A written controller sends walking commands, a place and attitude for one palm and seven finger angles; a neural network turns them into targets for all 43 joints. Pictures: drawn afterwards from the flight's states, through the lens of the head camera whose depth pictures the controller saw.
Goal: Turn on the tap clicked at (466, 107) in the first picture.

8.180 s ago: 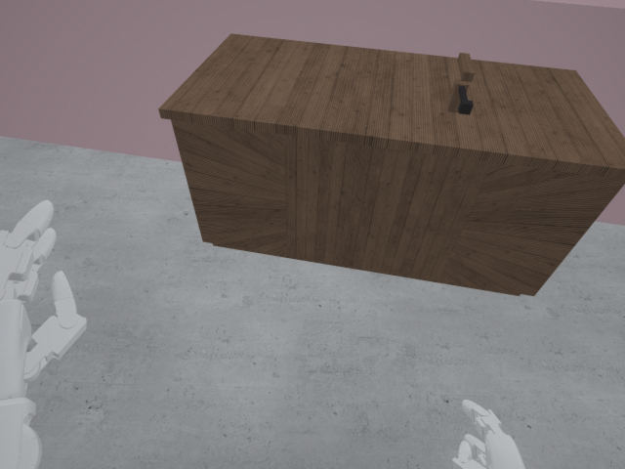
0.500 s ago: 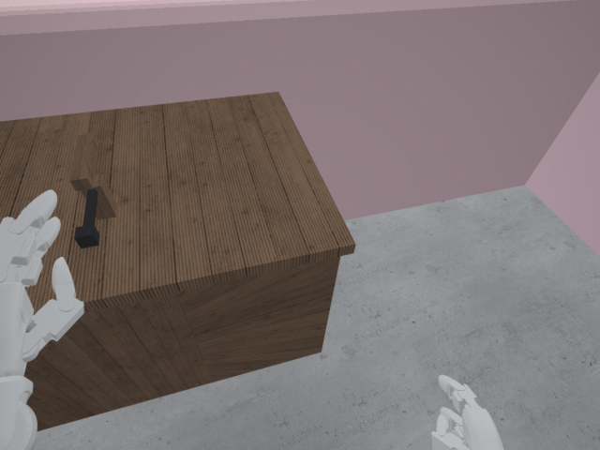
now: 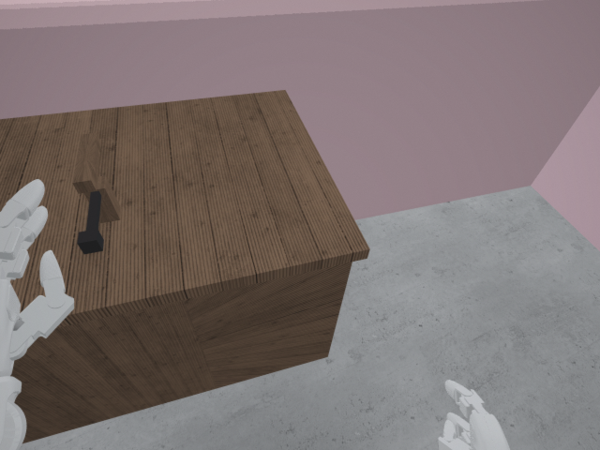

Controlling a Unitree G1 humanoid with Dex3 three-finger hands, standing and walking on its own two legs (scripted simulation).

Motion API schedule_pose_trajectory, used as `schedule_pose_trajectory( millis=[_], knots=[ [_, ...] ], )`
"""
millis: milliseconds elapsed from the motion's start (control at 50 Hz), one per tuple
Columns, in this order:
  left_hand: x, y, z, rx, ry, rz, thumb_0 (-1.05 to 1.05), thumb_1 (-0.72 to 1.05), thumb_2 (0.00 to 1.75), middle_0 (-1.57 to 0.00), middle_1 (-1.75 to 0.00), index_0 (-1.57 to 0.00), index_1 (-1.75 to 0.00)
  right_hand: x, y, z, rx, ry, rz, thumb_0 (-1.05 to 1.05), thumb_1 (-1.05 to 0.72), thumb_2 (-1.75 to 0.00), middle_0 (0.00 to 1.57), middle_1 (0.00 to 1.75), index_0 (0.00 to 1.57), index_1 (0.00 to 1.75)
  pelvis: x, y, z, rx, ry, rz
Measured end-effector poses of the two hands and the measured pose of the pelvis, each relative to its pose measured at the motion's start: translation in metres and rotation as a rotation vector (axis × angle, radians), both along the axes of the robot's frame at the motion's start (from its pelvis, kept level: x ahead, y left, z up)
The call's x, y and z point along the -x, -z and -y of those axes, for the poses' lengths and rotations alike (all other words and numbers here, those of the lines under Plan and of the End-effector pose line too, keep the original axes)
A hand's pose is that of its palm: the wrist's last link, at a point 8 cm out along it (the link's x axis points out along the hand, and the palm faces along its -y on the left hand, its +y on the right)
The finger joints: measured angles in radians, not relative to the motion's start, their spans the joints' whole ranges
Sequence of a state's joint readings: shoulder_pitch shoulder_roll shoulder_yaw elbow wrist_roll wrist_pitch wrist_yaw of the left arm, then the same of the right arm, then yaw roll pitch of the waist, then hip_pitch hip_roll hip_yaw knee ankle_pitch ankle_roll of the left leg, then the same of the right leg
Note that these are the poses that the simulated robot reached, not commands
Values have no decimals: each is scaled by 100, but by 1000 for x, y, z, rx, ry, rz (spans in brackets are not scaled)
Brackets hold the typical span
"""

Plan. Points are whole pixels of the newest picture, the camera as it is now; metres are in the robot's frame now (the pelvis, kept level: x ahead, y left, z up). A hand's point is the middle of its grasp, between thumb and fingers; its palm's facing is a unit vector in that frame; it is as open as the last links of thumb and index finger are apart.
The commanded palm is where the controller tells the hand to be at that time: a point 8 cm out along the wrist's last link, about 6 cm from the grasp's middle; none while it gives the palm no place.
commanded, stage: shuffle to correct the standing spot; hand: left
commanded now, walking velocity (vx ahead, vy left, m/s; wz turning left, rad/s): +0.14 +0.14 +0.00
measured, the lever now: (91, 241) +0.40 +0.37 +0.01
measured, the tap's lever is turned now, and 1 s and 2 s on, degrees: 0 0 0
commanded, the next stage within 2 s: come to a stop and stand still in 0.56 s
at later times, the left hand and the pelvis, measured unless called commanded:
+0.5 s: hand (59, 280) +0.23 +0.26 +0.16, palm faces +0.38 -0.84 -0.39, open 7.4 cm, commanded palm +0.19 +0.30 +0.18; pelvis +0.02 +0.02 +0.00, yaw +0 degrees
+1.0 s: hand (11, 238) +0.28 +0.34 +0.17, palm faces +0.41 -0.84 -0.37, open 7.4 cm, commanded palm +0.22 +0.36 +0.18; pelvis +0.06 +0.09 +0.00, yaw -1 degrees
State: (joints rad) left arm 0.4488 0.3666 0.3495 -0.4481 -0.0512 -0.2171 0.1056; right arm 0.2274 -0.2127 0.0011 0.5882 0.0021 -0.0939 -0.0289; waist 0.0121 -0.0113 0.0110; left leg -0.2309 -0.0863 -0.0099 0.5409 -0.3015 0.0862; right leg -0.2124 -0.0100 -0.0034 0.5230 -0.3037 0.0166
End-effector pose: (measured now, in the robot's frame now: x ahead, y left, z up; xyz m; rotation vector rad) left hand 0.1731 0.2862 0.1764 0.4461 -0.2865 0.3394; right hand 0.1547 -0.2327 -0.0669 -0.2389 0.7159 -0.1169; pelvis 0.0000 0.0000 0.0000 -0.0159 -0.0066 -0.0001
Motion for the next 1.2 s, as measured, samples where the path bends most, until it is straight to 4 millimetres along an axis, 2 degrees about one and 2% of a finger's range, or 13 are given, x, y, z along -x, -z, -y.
schedule_pose_trajectory(
  millis=[220,400,540,600,700,800,900,1000,1080,1160,1200],
  knots=[
    [-14,-2,-8,-36,29,53,2,89,90,-21,-30,-21,-30,-18,11,-15,-31,11,-1,1,-90,-89,20,30,20,30,-12,12,-12,-1,6,0],
    [-25,-10,-4,-70,45,34,2,89,89,-22,-30,-22,-30,-15,21,-23,-67,3,-32,1,-90,-89,20,30,20,30,-19,9,-14,18,-21,4],
    [-23,2,-26,-12,-13,3,2,89,89,-22,-30,-22,-30,-10,14,-20,-6,37,-103,1,-90,-89,21,30,20,30,-28,2,-29,-22,2,2],
    [-30,3,-38,-12,-5,35,2,89,89,-22,-30,-22,-30,-17,16,-24,41,51,-70,1,-90,-89,20,30,20,30,-34,11,-45,-18,-3,18],
    [-46,-6,-57,-88,8,72,2,89,89,-22,-30,-22,-30,-32,21,-50,1,75,-7,1,-90,-89,20,30,20,30,-33,18,-60,-44,8,26],
    [-49,-16,-62,-96,15,77,2,89,89,-22,-30,-21,-30,-42,26,-83,-84,25,-4,1,-90,-89,20,30,20,30,-41,15,-69,-3,-13,19],
    [-53,-4,-80,-21,-5,30,2,89,89,-22,-30,-22,-30,-46,20,-106,-79,15,-43,1,-90,-89,21,30,20,30,-54,7,-83,-11,7,10],
    [-65,-2,-90,2,-29,8,2,89,90,-21,-30,-21,-30,-56,9,-119,-66,-20,-24,1,-90,-89,21,30,20,30,-56,0,-86,-25,11,11],
    [-67,-10,-82,12,-3,17,2,89,90,-21,-30,-21,-30,-66,0,-119,-70,-37,8,1,-90,-89,21,30,20,30,-57,-5,-86,0,-5,8],
    [-62,-13,-76,1,16,-5,2,89,90,-21,-30,-21,-30,-73,-9,-109,-57,-20,33,1,-90,-89,21,30,20,30,-58,-8,-83,6,0,-5],
    [-66,-27,-90,-135,5,25,2,88,89,-22,-30,-22,-30,-74,-10,-104,-20,-57,35,1,-90,-89,21,30,20,30,-54,-7,-79,8,-2,-15]
  ],
)
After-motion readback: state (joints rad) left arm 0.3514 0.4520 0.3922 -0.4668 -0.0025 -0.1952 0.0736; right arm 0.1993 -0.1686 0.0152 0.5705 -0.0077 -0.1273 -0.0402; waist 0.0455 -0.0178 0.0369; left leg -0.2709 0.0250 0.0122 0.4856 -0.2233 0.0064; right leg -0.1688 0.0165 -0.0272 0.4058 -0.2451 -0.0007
